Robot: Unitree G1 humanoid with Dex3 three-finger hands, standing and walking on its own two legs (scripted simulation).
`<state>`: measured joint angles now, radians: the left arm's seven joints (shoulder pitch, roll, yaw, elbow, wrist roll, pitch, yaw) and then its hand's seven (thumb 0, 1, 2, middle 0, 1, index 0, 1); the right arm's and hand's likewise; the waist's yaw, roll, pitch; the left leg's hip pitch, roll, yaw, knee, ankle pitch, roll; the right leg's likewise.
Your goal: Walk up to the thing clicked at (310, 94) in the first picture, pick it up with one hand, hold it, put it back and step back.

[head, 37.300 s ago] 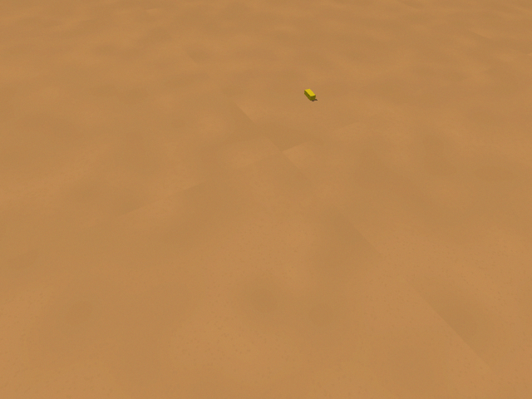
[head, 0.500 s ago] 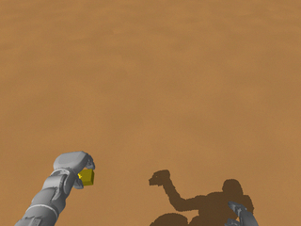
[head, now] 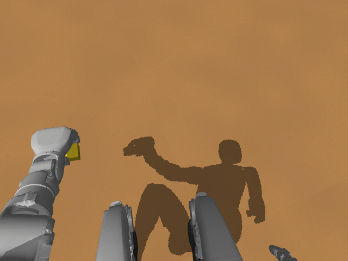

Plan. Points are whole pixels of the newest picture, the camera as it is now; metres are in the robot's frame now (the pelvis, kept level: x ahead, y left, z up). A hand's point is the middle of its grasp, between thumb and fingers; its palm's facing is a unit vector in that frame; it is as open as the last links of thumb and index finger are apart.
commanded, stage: crouch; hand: left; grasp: from above
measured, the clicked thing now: (60, 153) +0.42 +0.27 -0.16
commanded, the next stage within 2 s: lower in 1.14 s
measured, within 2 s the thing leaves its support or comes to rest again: neither
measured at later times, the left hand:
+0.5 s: hand (72, 163) +0.43 +0.29 -0.31, palm faces -0.44 -0.03 -0.90, open 6.9 cm
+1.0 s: hand (76, 166) +0.44 +0.29 -0.39, palm faces -0.45 -0.05 -0.89, open 6.9 cm
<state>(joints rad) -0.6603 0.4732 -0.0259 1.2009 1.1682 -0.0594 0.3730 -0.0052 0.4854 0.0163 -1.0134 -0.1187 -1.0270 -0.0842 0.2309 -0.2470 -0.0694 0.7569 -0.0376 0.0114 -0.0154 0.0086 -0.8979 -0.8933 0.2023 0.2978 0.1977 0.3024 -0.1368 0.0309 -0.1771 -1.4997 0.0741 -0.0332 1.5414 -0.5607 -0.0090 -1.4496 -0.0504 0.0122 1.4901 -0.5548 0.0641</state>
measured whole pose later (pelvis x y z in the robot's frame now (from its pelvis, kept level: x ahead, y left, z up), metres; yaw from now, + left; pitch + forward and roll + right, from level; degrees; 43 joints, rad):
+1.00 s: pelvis -0.03 +0.00 -0.23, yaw -4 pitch +34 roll -8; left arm -0.94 0.80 0.18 1.43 1.31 -0.27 0.35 0.00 0.49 0.01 -1.02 -0.11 -1.03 -0.08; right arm 0.15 -0.27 0.02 0.76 -0.14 -0.03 0.14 0.00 -0.91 -0.90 0.20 0.30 0.20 0.30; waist -0.21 -0.01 -0.05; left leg -2.27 0.04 -0.16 2.32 -0.65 -0.02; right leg -2.16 -0.01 0.00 2.24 -0.67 0.07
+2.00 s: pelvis -0.02 +0.00 -0.29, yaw -8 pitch +31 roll -12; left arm -0.94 0.95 0.26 1.59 1.36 -0.32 0.50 0.00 0.49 0.00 -1.02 -0.11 -1.04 -0.07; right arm 0.07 -0.28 0.12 0.77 -0.24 -0.06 0.19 0.00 -0.90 -0.89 0.20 0.30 0.20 0.30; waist -0.28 -0.08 0.07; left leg -2.39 0.02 -0.25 2.54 -0.71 -0.04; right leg -2.26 0.03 -0.03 2.42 -0.71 0.09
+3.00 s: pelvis -0.02 +0.01 -0.31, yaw -12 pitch +25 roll -15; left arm -0.96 1.05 0.22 1.75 1.37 -0.32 0.62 0.00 0.47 0.05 -0.99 -0.16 -1.01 -0.13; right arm 0.03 -0.32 0.23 0.74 -0.32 -0.17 0.26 0.00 -0.90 -0.90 0.20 0.30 0.20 0.30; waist -0.31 -0.13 0.12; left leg -2.39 0.02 -0.30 2.64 -0.73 -0.01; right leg -2.23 0.06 -0.06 2.45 -0.69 0.08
